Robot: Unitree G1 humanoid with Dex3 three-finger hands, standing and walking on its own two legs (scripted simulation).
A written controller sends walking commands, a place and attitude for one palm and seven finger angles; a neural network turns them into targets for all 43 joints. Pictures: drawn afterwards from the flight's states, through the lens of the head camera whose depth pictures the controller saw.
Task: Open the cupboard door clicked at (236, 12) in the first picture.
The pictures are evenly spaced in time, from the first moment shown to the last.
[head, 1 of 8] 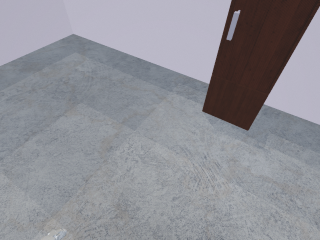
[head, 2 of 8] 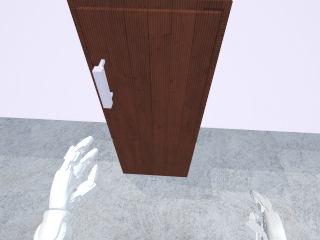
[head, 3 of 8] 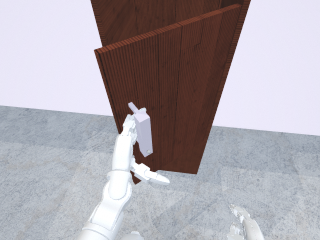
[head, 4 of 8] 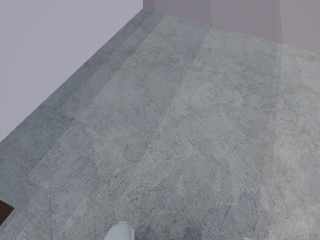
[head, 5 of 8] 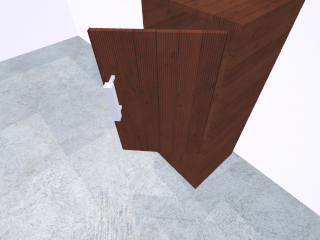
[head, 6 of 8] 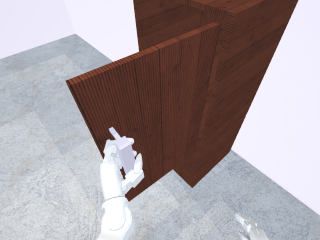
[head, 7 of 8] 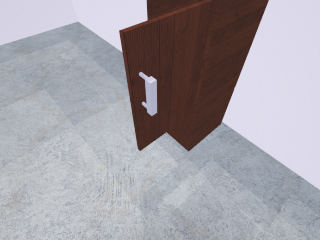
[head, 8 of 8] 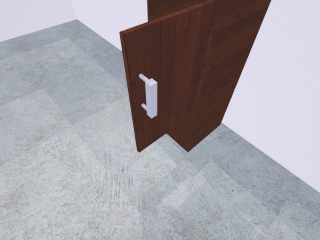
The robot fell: no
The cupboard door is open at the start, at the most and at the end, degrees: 0 89 89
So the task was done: yes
